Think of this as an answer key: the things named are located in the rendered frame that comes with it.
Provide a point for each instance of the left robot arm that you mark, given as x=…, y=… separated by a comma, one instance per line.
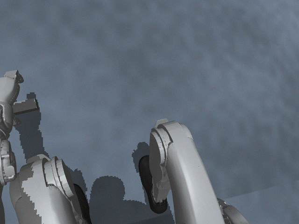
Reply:
x=8, y=171

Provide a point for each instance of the left robot hand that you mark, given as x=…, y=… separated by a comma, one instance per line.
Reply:
x=9, y=90

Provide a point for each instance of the right robot foot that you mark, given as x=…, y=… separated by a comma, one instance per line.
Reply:
x=146, y=179

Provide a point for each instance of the left robot foot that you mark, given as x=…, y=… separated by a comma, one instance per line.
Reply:
x=83, y=204

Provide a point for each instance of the right robot hand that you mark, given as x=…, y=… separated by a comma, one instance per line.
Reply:
x=231, y=214

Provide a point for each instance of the small box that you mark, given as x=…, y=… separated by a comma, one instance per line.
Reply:
x=25, y=106

